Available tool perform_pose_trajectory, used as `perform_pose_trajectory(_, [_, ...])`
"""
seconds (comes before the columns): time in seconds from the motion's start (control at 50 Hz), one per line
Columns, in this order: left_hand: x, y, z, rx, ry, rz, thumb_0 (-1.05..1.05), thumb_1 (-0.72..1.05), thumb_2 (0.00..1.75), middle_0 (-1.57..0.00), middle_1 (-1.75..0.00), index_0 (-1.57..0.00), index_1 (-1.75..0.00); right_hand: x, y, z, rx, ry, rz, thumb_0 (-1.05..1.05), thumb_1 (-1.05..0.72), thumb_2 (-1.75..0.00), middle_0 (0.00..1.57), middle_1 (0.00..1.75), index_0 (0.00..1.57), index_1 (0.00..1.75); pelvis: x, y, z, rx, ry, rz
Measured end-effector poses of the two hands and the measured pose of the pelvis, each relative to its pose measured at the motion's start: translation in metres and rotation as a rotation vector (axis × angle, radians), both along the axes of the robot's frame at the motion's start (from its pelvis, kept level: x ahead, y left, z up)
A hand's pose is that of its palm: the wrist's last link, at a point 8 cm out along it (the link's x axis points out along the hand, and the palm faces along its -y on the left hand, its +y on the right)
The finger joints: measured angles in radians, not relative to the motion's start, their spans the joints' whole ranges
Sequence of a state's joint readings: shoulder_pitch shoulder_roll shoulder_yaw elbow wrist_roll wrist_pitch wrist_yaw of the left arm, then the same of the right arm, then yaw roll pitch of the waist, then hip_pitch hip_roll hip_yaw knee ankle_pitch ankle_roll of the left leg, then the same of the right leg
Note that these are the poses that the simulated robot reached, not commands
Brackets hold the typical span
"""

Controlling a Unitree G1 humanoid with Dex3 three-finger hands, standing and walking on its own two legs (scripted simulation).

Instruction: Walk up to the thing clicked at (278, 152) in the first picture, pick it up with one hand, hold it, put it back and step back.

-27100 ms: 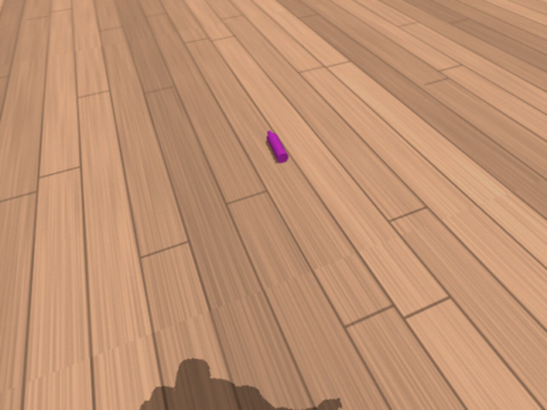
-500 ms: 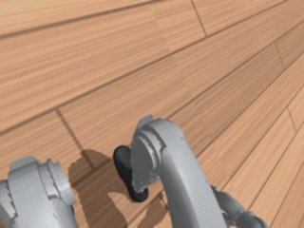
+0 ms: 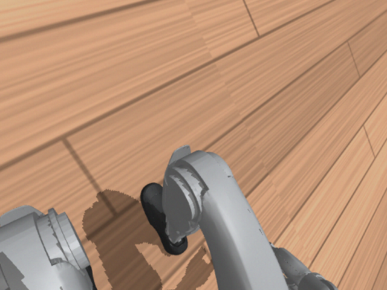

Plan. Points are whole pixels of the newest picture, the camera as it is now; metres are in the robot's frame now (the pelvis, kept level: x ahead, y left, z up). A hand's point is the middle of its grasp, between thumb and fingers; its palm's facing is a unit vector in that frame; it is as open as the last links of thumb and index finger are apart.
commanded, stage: rest palm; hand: left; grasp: from above
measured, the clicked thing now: out of the picture +0.46 +0.44 -0.28
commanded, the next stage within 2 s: close in 0.26 s
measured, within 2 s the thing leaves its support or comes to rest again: neither
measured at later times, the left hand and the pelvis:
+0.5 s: hand out of the picture +0.44 +0.39 -0.25, palm faces -0.43 -0.18 -0.88, open 13.3 cm; pelvis +0.00 +0.00 +0.00, yaw +0 degrees
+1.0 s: hand out of the picture +0.45 +0.39 -0.26, palm faces -0.46 -0.19 -0.87, open 13.2 cm; pelvis +0.00 +0.00 +0.00, yaw +0 degrees
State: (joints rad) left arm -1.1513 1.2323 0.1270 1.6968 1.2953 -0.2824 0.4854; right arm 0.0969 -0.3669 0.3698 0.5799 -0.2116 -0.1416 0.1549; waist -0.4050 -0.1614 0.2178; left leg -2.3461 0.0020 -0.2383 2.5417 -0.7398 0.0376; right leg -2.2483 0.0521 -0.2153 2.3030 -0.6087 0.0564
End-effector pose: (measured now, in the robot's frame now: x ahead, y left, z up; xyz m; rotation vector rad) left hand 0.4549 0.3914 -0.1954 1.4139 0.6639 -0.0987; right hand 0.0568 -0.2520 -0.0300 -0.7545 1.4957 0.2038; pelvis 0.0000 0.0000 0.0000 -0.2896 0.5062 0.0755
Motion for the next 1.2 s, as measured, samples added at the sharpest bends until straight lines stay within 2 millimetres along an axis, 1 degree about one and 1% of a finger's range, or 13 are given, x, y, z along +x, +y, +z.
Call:
perform_pose_trajectory(0.24, [-0.008, 0.0, -0.007, -0.016, 0.012, -0.015, 0.0, -0.45, 1.06, -0.12, -1.13, -0.11, -1.12, 0.01, 0.0, 0.004, -0.009, -0.002, 0.037, -0.01, -0.91, -0.9, 0.21, 0.3, 0.2, 0.3, 0.0, 0.001, 0.002, -0.007, -0.01, 0.001])
perform_pose_trajectory(0.4, [-0.009, 0.002, -0.003, -0.007, -0.006, -0.019, 0.0, -0.43, 1.05, -0.12, -1.14, -0.12, -1.13, 0.013, 0.002, 0.001, 0.0, -0.015, 0.051, -0.01, -0.9, -0.9, 0.21, 0.3, 0.2, 0.3, -0.001, 0.001, 0.001, -0.008, -0.015, 0.001])
perform_pose_trajectory(0.6, [-0.003, 0.004, 0.002, 0.007, -0.018, -0.001, 0.0, -0.42, 0.95, -0.1, -1.11, -0.12, -1.09, 0.01, 0.005, -0.001, 0.009, -0.023, 0.039, -0.01, -0.9, -0.9, 0.21, 0.3, 0.2, 0.3, -0.002, 0.002, 0.0, -0.008, -0.014, 0.0])
perform_pose_trajectory(0.8, [-0.001, 0.008, 0.002, 0.01, 0.008, 0.013, 0.0, -0.4, 0.9, -0.12, -1.07, -0.14, -1.05, 0.002, 0.005, -0.001, 0.01, 0.007, 0.023, -0.01, -0.9, -0.89, 0.21, 0.3, 0.2, 0.3, -0.002, 0.001, 0.001, -0.008, -0.006, -0.002])
perform_pose_trajectory(0.9, [-0.002, 0.007, -0.001, 0.003, 0.027, 0.001, 0.0, -0.38, 0.89, -0.14, -1.05, -0.15, -1.03, 0.003, 0.003, -0.002, 0.003, 0.017, 0.027, -0.01, -0.9, -0.89, 0.21, 0.3, 0.2, 0.3, -0.002, 0.001, 0.002, -0.008, -0.009, -0.001])
perform_pose_trajectory(1.06, [0.0, 0.001, -0.004, -0.018, 0.003, -0.027, 0.0, -0.34, 0.86, -0.17, -1.02, -0.19, -0.99, 0.006, 0.001, 0.001, -0.02, 0.015, 0.044, -0.01, -0.9, -0.89, 0.21, 0.3, 0.2, 0.3, -0.002, 0.001, 0.002, -0.011, -0.019, -0.004])
perform_pose_trajectory(1.2, [0.003, 0.001, 0.0, -0.008, -0.028, -0.03, 0.0, -0.3, 0.83, -0.2, -0.98, -0.22, -0.96, 0.007, 0.002, 0.003, -0.021, 0.002, 0.049, -0.01, -0.89, -0.89, 0.21, 0.3, 0.2, 0.3, -0.002, 0.002, 0.001, -0.014, -0.019, -0.005])
